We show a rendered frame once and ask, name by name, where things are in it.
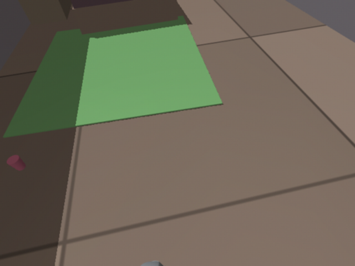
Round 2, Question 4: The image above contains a cup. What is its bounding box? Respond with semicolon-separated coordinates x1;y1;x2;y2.
7;155;26;171

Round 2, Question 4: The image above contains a bed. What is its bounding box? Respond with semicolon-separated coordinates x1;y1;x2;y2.
71;0;178;34

